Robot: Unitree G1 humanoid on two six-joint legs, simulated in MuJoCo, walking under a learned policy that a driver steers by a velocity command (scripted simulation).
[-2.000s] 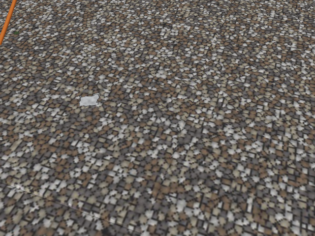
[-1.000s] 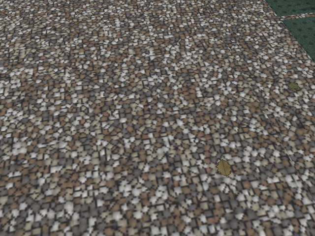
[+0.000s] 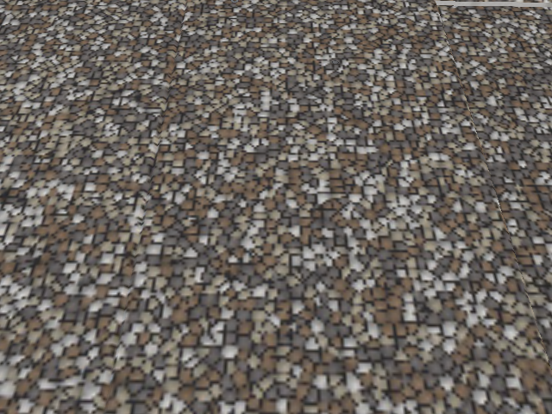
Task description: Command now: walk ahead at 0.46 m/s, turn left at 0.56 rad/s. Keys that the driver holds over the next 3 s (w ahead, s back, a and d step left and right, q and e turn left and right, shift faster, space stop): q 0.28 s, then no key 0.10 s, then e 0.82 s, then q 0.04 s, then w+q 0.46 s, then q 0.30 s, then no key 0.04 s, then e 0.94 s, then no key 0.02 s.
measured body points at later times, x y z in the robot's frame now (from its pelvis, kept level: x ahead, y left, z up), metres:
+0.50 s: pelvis +0.20 -0.02 +0.01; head +0.23 -0.02 +0.46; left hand +0.32 +0.26 -0.08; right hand +0.40 -0.25 -0.10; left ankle +0.10 +0.08 -0.66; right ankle +0.32 -0.10 -0.72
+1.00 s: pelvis +0.22 +0.00 +0.03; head +0.25 +0.02 +0.47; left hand +0.38 +0.29 -0.08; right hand +0.35 -0.27 -0.07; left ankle +0.20 +0.12 -0.72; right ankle +0.23 -0.14 -0.66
